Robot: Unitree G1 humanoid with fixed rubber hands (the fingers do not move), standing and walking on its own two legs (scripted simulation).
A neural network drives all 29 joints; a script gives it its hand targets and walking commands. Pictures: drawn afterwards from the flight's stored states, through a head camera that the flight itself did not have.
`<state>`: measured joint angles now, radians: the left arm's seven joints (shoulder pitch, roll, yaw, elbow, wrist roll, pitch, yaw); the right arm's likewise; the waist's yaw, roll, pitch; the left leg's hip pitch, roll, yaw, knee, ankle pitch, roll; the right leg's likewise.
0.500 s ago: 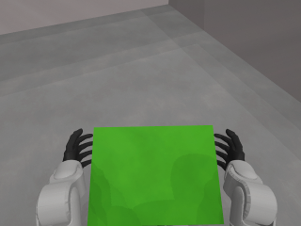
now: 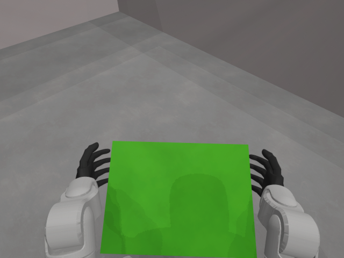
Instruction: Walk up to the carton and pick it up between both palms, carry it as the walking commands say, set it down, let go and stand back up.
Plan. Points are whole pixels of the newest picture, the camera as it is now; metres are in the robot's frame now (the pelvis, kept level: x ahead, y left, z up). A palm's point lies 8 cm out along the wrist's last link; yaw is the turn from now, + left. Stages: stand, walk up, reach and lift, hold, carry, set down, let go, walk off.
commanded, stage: carry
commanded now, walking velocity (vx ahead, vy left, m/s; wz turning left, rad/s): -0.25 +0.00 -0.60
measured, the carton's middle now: (178, 194) +0.27 +0.00 +0.00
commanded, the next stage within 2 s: none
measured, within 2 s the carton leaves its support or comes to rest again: neither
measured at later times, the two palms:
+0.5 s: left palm out of the picture +0.10 +0.16 +0.11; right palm out of the picture +0.03 -0.18 +0.13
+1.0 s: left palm out of the picture -0.05 +0.06 +0.11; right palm out of the picture -0.25 -0.23 +0.10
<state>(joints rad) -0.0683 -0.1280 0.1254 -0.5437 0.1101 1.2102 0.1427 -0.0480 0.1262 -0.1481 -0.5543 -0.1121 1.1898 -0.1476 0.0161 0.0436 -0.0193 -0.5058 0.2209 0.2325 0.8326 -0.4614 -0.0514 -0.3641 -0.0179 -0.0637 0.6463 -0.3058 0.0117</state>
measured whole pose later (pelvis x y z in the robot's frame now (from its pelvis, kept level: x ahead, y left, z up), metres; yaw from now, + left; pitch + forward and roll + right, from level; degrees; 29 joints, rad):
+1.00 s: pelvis -0.35 +0.06 +0.02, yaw -33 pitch +3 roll +2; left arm -0.01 -0.13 0.14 -0.58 0.12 1.16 0.12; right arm -0.05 0.13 -0.11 -0.57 -0.09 1.18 -0.17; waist -0.04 0.00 0.00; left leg -0.54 0.03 0.03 1.05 -0.48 -0.08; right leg -0.45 0.01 0.07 0.54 -0.15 -0.01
